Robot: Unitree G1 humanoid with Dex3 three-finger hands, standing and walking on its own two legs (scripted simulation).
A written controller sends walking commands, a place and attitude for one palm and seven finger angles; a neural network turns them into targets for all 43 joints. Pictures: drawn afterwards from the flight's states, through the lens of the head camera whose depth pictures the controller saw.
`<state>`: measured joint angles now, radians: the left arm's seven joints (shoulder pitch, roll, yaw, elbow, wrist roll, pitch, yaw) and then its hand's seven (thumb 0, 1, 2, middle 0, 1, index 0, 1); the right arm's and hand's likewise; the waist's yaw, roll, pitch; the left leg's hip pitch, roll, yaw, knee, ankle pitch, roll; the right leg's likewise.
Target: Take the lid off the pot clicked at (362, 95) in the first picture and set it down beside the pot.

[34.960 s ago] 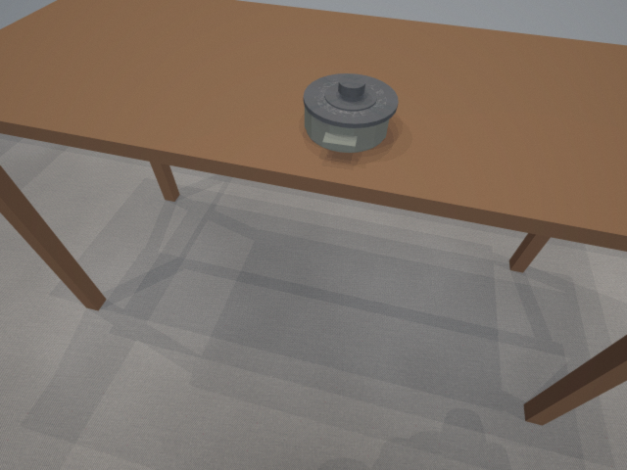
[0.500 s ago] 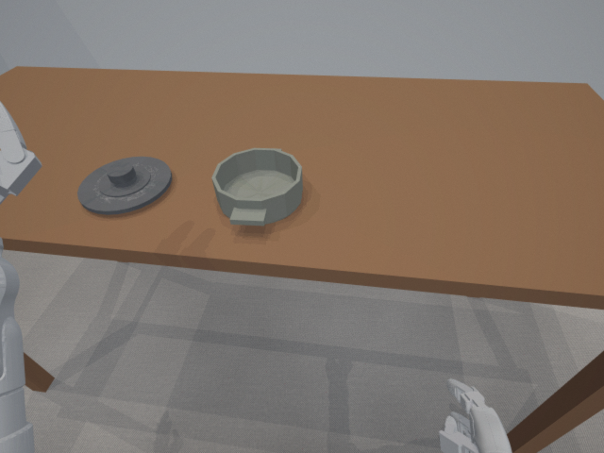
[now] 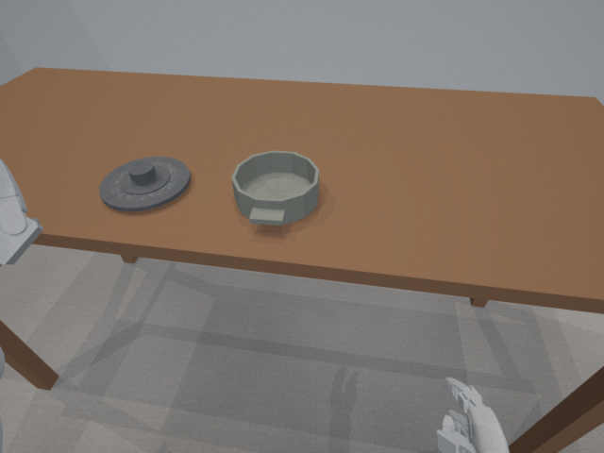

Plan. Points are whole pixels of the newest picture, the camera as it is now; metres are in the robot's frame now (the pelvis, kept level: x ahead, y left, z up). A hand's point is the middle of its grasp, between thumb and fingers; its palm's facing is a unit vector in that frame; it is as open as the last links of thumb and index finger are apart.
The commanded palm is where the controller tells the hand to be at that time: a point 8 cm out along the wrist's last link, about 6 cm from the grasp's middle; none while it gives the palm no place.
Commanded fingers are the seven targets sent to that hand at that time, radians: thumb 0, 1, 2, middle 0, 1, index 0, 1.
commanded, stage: draw the hand back to the body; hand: left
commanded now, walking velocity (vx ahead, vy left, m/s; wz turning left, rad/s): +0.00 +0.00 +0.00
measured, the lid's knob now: (142, 171) +0.52 +0.37 +0.10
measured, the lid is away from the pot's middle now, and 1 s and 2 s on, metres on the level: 0.25 0.25 0.25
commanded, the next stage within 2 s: step back with the hand held close in 0.16 s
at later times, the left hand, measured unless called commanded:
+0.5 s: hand (5, 235) +0.18 +0.26 +0.29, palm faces +0.49 -0.78 -0.38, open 7.4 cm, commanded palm +0.11 +0.31 +0.29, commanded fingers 0.00 0.90 0.90 -0.20 -0.30 -0.20 -0.30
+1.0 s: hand out of the picture +0.09 +0.28 +0.31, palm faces +0.61 -0.74 -0.29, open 7.4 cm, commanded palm +0.03 +0.33 +0.29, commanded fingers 0.00 0.90 0.90 -0.20 -0.30 -0.20 -0.30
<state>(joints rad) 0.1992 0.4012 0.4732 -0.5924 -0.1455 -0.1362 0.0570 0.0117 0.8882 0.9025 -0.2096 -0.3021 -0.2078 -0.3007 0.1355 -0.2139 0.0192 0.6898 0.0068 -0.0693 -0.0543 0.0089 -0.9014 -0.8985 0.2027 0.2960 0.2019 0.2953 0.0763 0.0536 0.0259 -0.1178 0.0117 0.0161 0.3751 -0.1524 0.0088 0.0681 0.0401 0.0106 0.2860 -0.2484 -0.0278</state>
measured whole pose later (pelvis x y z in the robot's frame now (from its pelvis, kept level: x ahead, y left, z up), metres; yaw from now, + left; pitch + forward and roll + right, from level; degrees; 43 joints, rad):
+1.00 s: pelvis -0.09 +0.04 -0.02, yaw +2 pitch -2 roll -5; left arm 0.23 0.49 0.61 -0.73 -0.09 -0.25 0.17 0.01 0.88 0.90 -0.21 -0.30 -0.21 -0.30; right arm 0.23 -0.21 -0.01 0.63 0.04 -0.06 -0.06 0.01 -0.90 -0.90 0.21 0.30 0.20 0.30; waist -0.01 0.07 0.00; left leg -0.46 0.02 -0.01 0.62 -0.22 0.03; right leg -0.25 0.03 -0.05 0.50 -0.22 0.02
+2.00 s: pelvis -0.33 +0.08 +0.00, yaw +1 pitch +0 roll +1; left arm -0.02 0.47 0.60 -0.44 -0.08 -0.20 0.18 0.00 0.89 0.90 -0.21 -0.30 -0.21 -0.30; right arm 0.28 -0.21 -0.01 0.67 0.05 0.00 -0.06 0.01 -0.90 -0.90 0.20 0.30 0.20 0.30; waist 0.04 -0.05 -0.16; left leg -0.40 0.04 0.06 0.90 -0.43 0.02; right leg -0.16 -0.06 -0.07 0.45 -0.30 -0.04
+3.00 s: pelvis -0.27 +0.12 -0.01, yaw +4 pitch +0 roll -1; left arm 0.26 0.20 0.03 1.18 0.00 0.01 0.03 -0.01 0.93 0.90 -0.20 -0.30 -0.20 -0.30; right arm 0.34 -0.16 -0.03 1.01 0.00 0.04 -0.04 0.00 -0.91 -0.90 0.20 0.30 0.20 0.29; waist -0.02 0.05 0.07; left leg -0.18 0.09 0.10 0.53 -0.34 -0.03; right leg -0.14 -0.04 -0.09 0.47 -0.32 0.02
